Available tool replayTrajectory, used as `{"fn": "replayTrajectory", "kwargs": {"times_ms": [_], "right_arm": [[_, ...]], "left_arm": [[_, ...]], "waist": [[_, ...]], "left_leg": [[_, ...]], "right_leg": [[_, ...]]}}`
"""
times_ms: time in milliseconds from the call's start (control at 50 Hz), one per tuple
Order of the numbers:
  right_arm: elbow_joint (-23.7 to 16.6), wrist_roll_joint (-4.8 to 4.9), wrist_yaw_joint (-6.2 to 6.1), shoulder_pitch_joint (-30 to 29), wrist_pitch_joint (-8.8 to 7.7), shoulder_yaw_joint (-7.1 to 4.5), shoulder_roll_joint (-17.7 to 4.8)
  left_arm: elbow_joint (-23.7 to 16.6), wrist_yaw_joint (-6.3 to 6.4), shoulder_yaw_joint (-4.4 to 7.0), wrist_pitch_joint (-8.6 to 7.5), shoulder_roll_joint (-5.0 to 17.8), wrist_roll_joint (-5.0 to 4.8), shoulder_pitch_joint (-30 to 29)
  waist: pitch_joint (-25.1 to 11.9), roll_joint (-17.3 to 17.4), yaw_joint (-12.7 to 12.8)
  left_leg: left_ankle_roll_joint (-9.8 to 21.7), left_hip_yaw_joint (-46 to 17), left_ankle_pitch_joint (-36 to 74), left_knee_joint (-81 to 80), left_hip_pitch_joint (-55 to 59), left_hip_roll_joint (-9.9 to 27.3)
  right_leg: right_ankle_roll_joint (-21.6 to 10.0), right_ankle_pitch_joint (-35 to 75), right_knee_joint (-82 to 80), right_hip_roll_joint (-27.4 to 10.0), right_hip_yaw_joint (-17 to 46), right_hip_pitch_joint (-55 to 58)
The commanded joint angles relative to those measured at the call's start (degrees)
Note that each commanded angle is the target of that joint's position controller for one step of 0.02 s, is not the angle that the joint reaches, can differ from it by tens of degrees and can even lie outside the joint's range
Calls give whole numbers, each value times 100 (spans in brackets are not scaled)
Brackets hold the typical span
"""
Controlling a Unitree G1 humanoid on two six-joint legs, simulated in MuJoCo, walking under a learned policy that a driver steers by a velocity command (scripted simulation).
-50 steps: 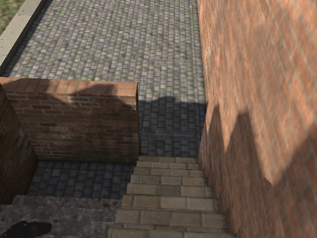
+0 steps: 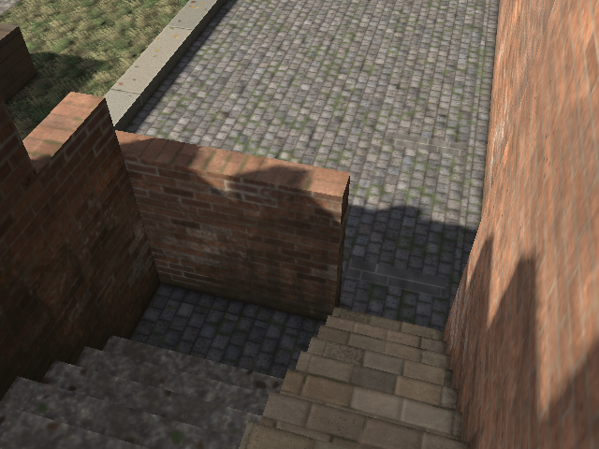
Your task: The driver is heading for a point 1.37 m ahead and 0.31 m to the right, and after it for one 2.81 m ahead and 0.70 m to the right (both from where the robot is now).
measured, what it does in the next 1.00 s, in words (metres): walks ahead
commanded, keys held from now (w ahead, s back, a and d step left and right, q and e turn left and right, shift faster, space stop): no key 0.42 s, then w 0.26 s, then no key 0.32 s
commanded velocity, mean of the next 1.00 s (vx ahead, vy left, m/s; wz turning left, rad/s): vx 0.11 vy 0.00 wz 0.00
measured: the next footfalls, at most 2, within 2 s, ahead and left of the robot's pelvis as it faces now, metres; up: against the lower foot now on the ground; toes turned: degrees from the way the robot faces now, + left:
right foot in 1.04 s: +0.21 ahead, -0.10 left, -0.21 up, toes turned -5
left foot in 1.48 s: +0.27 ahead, +0.08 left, -0.21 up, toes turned -1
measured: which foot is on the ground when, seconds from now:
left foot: down 0.00-1.00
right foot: down 0.00-0.70, up 0.72-1.00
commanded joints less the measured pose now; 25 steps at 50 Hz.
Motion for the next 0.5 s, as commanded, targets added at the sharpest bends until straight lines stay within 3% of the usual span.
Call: {"fn": "replayTrajectory", "kwargs": {"times_ms": [20,120,140,160,180,200,220,240,260,300,420,500], "right_arm": [[23,9,-22,-19,-51,-56,-406],[215,16,-22,-264,-29,-50,-433],[349,142,373,692,-221,-143,-780],[424,87,491,607,-334,-258,-1062],[378,48,506,510,-408,-313,-1030],[370,78,480,424,-450,-338,-983],[322,95,449,244,-466,-341,-921],[94,-163,97,-568,-228,-70,-284],[75,-95,-25,-663,-143,-56,-217],[204,-8,-112,-489,-116,-47,-323],[427,-32,-96,-293,-105,-46,-480],[317,-74,-86,-512,-57,-90,-570]], "left_arm": [[-42,4,152,-105,686,-45,243],[201,4,172,-91,676,-3,413],[47,-584,134,-1,219,472,95],[92,-729,312,30,541,520,260],[90,-776,367,18,559,478,251],[103,-773,415,16,556,427,387],[153,-753,432,-1,515,412,473],[277,-132,396,14,848,-46,407],[324,49,326,2,648,-159,468],[348,114,262,-42,629,-113,389],[617,94,184,-9,649,-25,412],[715,75,301,13,883,50,535]], "waist": [[101,-28,-33],[169,-48,-9],[704,-232,-441],[393,-56,-180],[291,121,-173],[321,215,-84],[392,275,-37],[-1,222,130],[-18,329,179],[-101,276,109],[99,-111,139],[275,-302,235]], "left_leg": [[421,-16,917,-299,742,426],[423,8,805,-478,856,439],[200,565,1062,-548,790,247],[157,631,940,-278,742,44],[153,617,761,-349,617,16],[174,589,397,-482,400,37],[170,594,198,-525,213,30],[428,73,559,-633,319,386],[452,20,945,-664,453,489],[470,92,1195,-574,614,491],[496,131,1048,-606,597,481],[638,508,-435,-54,50,59]], "right_leg": [[62,1684,-780,-878,416,-670],[88,1272,-982,-842,401,-662],[425,591,-1021,259,-3,-1194],[374,668,-1125,273,-26,-812],[352,596,-1097,274,-15,-669],[321,463,-1135,267,-52,-451],[316,504,-1117,251,-50,-378],[120,931,-968,-686,182,-116],[102,1357,-874,-761,291,-142],[66,1916,-717,-880,368,-131],[127,1722,-814,-813,289,-298],[-109,-722,-1074,-657,365,-440]]}}
Keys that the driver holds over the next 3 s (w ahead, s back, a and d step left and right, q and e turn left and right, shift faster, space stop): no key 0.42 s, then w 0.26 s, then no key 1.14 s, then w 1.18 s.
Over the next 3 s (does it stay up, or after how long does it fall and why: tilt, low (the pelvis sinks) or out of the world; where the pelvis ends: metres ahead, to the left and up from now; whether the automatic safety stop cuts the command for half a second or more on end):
stays up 0.60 -0.07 -0.63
